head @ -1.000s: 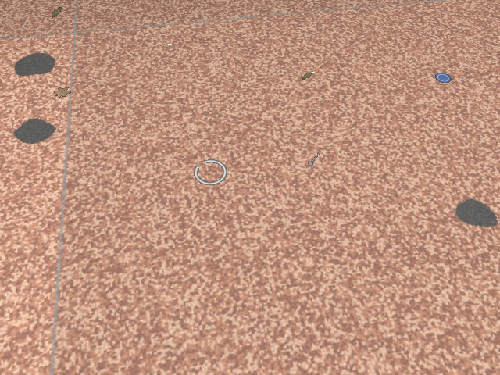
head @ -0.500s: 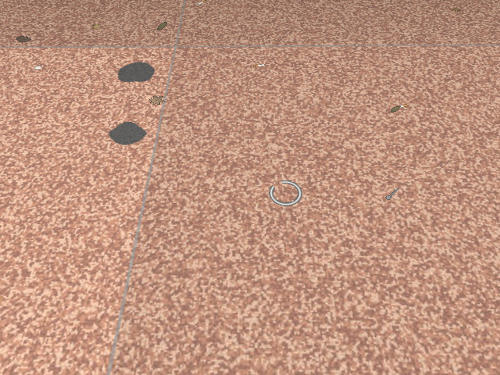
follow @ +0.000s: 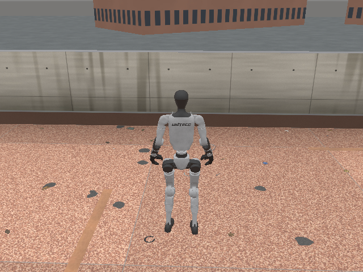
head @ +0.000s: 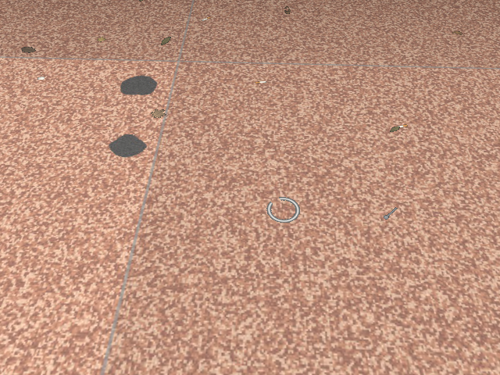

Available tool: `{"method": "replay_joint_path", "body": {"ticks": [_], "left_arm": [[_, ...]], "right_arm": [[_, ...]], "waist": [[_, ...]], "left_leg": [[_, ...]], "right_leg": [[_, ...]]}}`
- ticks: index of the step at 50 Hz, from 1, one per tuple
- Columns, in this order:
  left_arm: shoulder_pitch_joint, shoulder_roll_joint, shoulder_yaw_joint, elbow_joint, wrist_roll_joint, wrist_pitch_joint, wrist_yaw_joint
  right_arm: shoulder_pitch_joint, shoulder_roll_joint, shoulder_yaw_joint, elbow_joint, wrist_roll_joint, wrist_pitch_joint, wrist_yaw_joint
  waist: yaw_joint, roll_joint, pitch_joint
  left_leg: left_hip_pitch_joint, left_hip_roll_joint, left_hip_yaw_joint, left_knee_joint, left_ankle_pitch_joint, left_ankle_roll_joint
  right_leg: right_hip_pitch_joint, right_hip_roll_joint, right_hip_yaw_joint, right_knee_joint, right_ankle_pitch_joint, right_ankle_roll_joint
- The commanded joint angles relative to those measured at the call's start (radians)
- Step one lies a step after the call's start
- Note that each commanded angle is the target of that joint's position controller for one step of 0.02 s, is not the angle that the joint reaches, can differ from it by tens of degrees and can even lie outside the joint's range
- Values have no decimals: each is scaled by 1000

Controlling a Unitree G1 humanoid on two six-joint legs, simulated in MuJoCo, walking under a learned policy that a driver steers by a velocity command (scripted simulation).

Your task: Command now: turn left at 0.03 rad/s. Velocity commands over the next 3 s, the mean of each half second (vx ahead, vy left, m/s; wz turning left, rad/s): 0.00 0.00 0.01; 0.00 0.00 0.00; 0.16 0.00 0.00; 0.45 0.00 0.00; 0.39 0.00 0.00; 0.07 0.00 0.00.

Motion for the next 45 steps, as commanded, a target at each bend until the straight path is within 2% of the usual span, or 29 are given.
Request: {"method": "replay_joint_path", "body": {"ticks": [1, 24, 45], "left_arm": [[-20, 99, 28, -68, -1, -16, 2], [9, 75, 33, -23, -5, -25, 7], [29, 62, 34, 42, -8, -26, 6]], "right_arm": [[-22, -107, -31, -77, 1, -14, -7], [-9, -70, -40, -66, 2, -15, -26], [49, -62, -45, -6, 3, -14, -45]], "waist": [[-1, 6, -65], [-1, 2, -45], [-1, -4, -25]], "left_leg": [[37, 79, -73, -77, 224, 26], [55, 74, -55, -82, 215, -2], [64, 78, -46, -99, 210, -29]], "right_leg": [[1, -64, 61, -80, 186, -22], [-20, -63, 71, -113, 148, -34], [-16, -68, 86, -158, 149, -57]]}}
Next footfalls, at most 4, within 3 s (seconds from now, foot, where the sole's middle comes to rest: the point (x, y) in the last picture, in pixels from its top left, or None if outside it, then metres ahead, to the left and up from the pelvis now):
1.52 left None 0.14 0.13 -0.77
2.02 right None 0.50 -0.09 -0.77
2.50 left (215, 294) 0.75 0.13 -0.77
2.80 right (300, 318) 0.67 -0.11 -0.77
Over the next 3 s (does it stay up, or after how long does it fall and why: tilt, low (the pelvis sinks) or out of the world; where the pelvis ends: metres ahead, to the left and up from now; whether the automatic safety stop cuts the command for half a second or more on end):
stays up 0.65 0.02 0.00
